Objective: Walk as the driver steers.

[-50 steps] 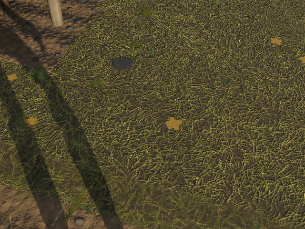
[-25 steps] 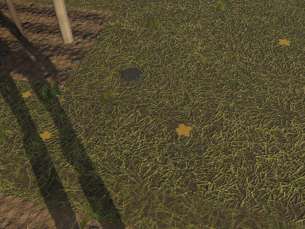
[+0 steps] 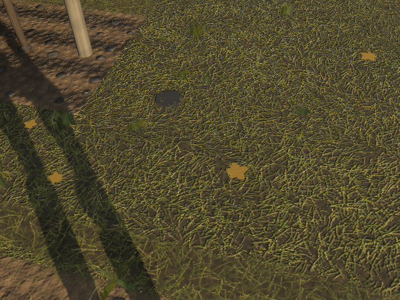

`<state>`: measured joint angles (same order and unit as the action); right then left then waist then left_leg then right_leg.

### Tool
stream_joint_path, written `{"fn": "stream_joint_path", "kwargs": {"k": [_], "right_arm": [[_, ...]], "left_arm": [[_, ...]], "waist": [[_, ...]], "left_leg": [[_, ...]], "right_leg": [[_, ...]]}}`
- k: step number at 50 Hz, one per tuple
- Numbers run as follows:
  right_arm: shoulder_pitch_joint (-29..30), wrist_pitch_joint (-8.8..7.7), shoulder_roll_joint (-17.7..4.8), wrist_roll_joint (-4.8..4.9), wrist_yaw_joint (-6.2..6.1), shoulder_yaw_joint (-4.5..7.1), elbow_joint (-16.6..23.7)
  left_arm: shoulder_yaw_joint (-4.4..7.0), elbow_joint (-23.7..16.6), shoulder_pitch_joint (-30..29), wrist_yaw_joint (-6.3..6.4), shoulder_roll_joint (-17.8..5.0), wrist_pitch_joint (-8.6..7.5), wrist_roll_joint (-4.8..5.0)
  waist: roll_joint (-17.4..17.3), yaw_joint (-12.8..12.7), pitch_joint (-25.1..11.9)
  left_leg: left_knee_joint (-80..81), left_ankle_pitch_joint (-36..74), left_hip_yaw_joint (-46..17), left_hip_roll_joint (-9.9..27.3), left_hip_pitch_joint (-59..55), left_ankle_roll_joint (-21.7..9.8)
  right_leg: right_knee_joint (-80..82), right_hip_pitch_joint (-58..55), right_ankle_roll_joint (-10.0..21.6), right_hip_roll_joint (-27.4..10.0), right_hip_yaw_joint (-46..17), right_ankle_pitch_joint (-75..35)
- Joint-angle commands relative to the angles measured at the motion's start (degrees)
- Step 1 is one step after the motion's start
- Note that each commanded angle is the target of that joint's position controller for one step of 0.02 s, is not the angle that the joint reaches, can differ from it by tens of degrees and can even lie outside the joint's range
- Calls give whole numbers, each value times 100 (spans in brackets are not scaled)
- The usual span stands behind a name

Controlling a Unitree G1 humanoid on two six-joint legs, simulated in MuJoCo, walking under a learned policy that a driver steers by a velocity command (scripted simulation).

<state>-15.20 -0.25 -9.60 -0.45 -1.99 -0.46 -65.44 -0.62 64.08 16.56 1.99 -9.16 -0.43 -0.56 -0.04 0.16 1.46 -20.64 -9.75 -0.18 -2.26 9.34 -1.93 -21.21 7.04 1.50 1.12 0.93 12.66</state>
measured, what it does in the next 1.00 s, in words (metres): walks ahead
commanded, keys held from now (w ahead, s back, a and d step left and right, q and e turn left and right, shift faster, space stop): no key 0.54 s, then w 0.46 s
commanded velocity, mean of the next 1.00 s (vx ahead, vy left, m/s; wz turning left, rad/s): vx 0.13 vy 0.00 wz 0.00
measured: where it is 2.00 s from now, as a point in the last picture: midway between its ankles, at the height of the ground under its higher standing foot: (199, 261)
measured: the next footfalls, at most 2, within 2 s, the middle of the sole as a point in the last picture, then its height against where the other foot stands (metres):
right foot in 1.32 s outside the picture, level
left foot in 1.86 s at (175, 232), level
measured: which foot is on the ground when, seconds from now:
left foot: down 0.00-1.00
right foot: down 0.00-0.86, up 0.88-1.00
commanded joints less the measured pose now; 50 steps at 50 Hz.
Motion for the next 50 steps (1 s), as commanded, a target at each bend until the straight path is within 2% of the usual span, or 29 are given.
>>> {"fn": "stream_joint_path", "kwargs": {"k": [1, 27, 28, 31, 32, 33, 34, 35, 36, 38, 40, 41, 42, 43, 44, 45, 46, 47, 48, 49, 50], "right_arm": [[-317, -29, -463, 2, -21, 58, 17], [-587, -39, -231, 4, -59, 22, -163], [-633, -35, -205, -2, -57, 16, -178], [-614, 17, -350, -39, -24, 109, -68], [-535, 24, -330, -71, 5, 122, 18], [-413, 5, -206, -109, 40, 104, 129], [-230, -39, -97, -130, 78, 87, 261], [-111, -102, -13, -183, 115, 73, 381], [65, -171, -114, -201, 146, 99, 501], [113, -286, -241, -156, 216, 165, 658], [-89, -375, -175, -81, 262, 189, 701], [-492, -405, -82, -42, 260, 199, 579], [-1055, -415, -88, -14, 241, 244, 358], [-1699, -443, -298, -48, 193, 331, 182], [-2447, -469, -913, -102, 127, 487, 105], [-2722, -382, -1062, -72, 131, 534, -48], [-2023, -362, -796, -103, 132, 458, 170], [-1527, -403, -706, -90, 159, 425, 358], [-1255, -453, -633, -80, 161, 391, 463], [-1177, -501, -476, -58, 146, 330, 482], [-1273, -545, -452, -62, 132, 302, 436]], "left_arm": [[55, -31, 341, 21, -450, -33, 0], [20, 175, 664, 63, -238, -49, -1], [17, 193, 719, 61, -219, -46, -8], [150, 125, 781, 36, -477, 21, -33], [183, 94, 864, 18, -512, 42, -40], [222, 104, 1036, 9, -561, 44, -39], [265, 156, 1305, 10, -622, 38, -28], [331, 181, 1369, 14, -755, 20, -45], [365, 152, 1349, 4, -768, -12, -66], [411, 66, 1195, -29, -818, -101, -102], [427, -25, 902, -50, -794, -169, -49], [432, -94, 667, -60, -779, -184, -2], [435, -155, 542, -69, -747, -201, 0], [386, -251, 415, -87, -581, -267, -33], [252, -505, 268, -155, -118, -344, 10], [351, -656, 151, -204, -488, -357, -151], [378, -687, -29, -257, -554, -356, -225], [341, -681, -63, -308, -386, -393, -177], [339, -652, -38, -343, -323, -423, -135], [371, -627, -3, -374, -379, -398, -149], [380, -621, 31, -394, -370, -357, -161]], "waist": [[35, 5, 262], [19, -11, 322], [22, -16, 204], [209, -57, 481], [282, -114, 757], [497, -214, 923], [711, -318, 998], [901, -327, 1073], [775, -350, 1100], [585, -235, 958], [593, 4, 935], [528, 242, 873], [361, 450, 760], [-103, 705, 578], [-1583, 939, 230], [-1556, 834, 374], [-645, 460, 801], [-286, 270, 886], [-157, 112, 832], [-124, 22, 710], [-277, -11, 601]], "left_leg": [[336, 292, -640, 651, 0, -113], [219, 468, -584, 666, 24, -104], [247, 73, -563, 616, -17, -112], [-198, -2027, -377, 264, 514, -293], [-399, -2494, -364, 201, 946, -339], [-767, -2475, -238, 109, 1327, -330], [-1307, -2146, 0, 4, 1760, -294], [-1811, -1590, 296, 65, 1991, -254], [-2133, -1401, 273, 247, 2109, -243], [-2297, -1582, 172, 390, 2154, -254], [-1556, -1356, 323, 334, 1386, -287], [-963, -936, 522, 160, 489, -300], [-572, -754, 623, -74, -519, -286], [-204, -946, 24, 269, -1524, -336], [994, -2611, -2378, 1744, -2209, -731], [1375, -3065, -3703, 2417, -1882, -1159], [1299, -3002, -3304, 2322, -1338, -1163], [1342, -2403, -2747, 2092, -975, -1069], [1419, -1679, -2222, 1849, -829, -949], [1459, -1007, -1777, 1636, -864, -816], [1406, -262, -1462, 1546, -913, -803]], "right_leg": [[450, 393, 145, -626, -609, -263], [347, 351, 164, -607, -600, -486], [399, 309, 176, -563, -590, -69], [360, 632, 434, -428, -754, 2242], [469, 745, 569, -547, -1008, 2903], [674, 658, 742, -817, -1461, 3326], [1037, 434, 933, -1183, -1997, 3663], [1305, 277, 1145, -1634, -2477, 3671], [1454, 310, 1275, -1854, -2689, 3372], [1423, 198, 1264, -1851, -2503, 2738], [1182, 587, 1067, -1556, -1902, 2200], [917, 1078, 930, -1294, -1489, 1990], [473, 1621, 827, -1011, -1156, 1791], [-436, 2281, 670, -685, -696, 1391], [-2474, 3171, 358, 80, 255, 1371], [-3759, 3702, 402, 135, 184, 1914], [-4335, 3847, 479, -269, -104, 1441], [-4364, 3735, 475, -430, -206, 874], [-4227, 3525, 425, -540, -214, 466], [-4087, 3393, 356, -575, -141, 213], [-4020, 3307, 291, -561, -43, 77]]}}
Keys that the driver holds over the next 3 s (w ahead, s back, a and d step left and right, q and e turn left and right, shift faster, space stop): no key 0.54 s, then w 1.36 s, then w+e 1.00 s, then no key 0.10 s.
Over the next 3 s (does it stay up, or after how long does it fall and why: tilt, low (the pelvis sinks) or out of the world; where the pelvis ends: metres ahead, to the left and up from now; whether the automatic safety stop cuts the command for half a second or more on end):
stays up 1.24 -0.07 -0.03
